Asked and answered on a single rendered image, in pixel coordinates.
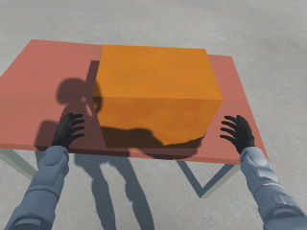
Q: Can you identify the right robot upper arm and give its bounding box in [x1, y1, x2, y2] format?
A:
[263, 216, 307, 230]

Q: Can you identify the right robot forearm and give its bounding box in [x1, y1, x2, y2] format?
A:
[239, 147, 307, 223]

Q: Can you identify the left robot forearm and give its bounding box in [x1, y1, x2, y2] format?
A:
[4, 146, 69, 230]

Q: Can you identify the carton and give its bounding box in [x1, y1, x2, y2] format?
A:
[92, 44, 224, 149]

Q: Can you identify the right robot hand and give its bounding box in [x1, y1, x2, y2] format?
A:
[220, 115, 255, 155]

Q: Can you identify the table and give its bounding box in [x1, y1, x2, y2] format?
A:
[0, 39, 270, 199]

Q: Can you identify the left robot hand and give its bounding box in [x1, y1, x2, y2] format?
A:
[51, 112, 84, 150]

